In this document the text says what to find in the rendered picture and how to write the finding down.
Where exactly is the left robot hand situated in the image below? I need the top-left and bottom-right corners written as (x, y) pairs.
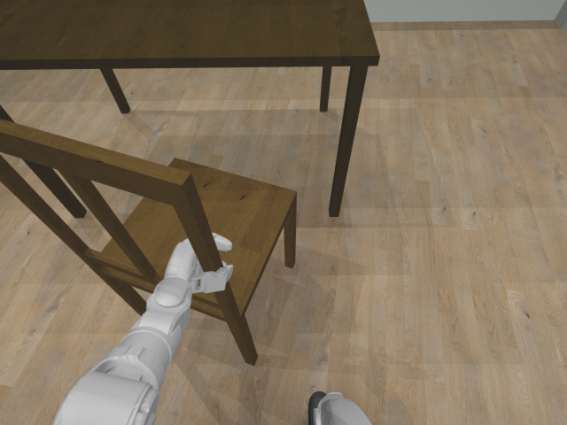
top-left (164, 233), bottom-right (233, 293)

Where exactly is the right robot foot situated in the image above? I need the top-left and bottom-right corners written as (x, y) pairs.
top-left (308, 391), bottom-right (326, 425)

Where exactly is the chair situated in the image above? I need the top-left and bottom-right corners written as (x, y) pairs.
top-left (0, 119), bottom-right (297, 366)

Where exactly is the left robot forearm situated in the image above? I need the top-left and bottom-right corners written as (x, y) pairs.
top-left (52, 277), bottom-right (192, 425)

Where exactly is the right robot shin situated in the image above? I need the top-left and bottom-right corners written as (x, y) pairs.
top-left (319, 392), bottom-right (343, 404)

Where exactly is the table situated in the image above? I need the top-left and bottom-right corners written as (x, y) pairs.
top-left (0, 0), bottom-right (380, 218)

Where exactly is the left robot upper arm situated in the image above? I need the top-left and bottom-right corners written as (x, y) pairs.
top-left (58, 371), bottom-right (159, 425)

